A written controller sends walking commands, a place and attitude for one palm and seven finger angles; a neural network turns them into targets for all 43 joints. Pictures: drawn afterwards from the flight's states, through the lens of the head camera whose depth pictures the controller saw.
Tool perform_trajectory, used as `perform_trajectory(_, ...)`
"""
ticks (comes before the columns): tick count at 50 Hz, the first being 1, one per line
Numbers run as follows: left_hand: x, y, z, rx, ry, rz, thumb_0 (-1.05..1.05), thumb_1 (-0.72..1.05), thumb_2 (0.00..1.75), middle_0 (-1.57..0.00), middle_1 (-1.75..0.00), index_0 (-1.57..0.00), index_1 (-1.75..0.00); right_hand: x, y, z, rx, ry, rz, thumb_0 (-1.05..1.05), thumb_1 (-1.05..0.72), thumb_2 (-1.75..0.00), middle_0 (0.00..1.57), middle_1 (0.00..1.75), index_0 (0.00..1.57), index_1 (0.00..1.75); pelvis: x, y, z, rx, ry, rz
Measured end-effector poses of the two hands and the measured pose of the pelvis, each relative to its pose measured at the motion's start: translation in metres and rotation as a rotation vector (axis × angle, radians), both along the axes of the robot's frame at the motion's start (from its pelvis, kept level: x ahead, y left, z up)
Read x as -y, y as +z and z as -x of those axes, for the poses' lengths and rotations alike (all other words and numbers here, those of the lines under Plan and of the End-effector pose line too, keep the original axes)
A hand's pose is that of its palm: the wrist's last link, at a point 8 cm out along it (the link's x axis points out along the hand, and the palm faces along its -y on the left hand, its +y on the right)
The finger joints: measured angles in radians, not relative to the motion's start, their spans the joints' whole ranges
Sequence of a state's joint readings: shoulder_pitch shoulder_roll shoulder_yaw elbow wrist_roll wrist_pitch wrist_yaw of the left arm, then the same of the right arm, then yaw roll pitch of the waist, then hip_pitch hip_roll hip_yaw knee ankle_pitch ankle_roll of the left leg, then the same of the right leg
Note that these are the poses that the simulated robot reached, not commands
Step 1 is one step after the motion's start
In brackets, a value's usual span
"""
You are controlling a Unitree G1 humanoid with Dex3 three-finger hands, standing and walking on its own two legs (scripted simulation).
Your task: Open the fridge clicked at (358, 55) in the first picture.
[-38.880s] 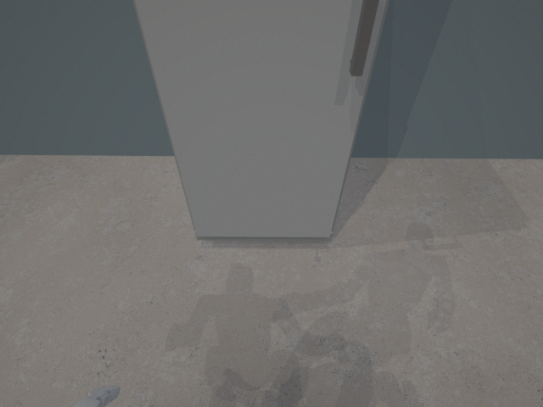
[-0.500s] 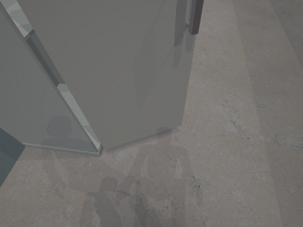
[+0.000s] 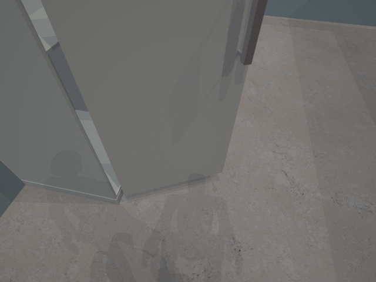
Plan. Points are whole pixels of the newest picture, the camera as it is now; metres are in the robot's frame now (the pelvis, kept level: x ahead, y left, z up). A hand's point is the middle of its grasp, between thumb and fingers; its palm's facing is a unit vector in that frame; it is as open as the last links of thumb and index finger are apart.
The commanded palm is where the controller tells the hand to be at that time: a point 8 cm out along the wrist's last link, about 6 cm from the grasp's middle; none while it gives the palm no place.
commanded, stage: let the arm hang, fingers relaxed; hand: right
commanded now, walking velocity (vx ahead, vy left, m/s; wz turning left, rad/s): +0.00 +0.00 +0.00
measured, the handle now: (252, 12) +0.76 -0.13 +0.22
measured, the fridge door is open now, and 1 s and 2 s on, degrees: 62 62 62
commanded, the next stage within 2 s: look to check the result in 0.18 s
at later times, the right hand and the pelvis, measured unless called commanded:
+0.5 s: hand out of the picture +0.01 -0.16 -0.18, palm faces +0.00 +0.98 -0.18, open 7.4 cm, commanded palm none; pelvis +0.02 +0.00 +0.00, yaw +0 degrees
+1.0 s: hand out of the picture +0.02 -0.16 -0.18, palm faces +0.00 +0.98 -0.19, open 7.4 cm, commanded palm none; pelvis +0.02 +0.01 +0.00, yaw +1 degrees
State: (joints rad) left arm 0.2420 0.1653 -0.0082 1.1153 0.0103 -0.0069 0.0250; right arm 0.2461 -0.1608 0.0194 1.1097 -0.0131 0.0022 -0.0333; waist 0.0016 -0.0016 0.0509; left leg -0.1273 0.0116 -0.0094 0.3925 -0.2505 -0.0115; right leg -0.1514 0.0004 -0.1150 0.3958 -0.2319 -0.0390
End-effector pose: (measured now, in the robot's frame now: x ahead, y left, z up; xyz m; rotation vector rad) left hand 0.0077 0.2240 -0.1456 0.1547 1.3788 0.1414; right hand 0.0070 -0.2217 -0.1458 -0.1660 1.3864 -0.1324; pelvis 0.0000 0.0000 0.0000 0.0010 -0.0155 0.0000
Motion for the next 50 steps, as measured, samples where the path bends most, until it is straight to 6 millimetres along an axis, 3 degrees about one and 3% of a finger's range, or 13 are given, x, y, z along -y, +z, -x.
perform_trajectory(17, 0.003, -0.001, 0.012, -0.071, 0.027, 0.007, 0.0, 0.91, 0.9, -0.2, -0.29, -0.2, -0.3, -0.006, -0.001, 0.002, -0.048, -0.009, -0.01, 0.01, -0.91, -0.9, 0.2, 0.3, 0.2, 0.3, -0.003, 0.001, -0.011, -0.005, 0.002, -0.001)
perform_trajectory(50, 0.003, -0.002, 0.003, -0.066, 0.041, 0.008, 0.0, 0.91, 0.9, -0.2, -0.29, -0.2, -0.3, -0.01, -0.001, -0.01, -0.048, -0.01, -0.009, 0.01, -0.91, -0.9, 0.2, 0.3, 0.2, 0.3, -0.005, 0.0, -0.023, -0.002, 0.012, -0.001)
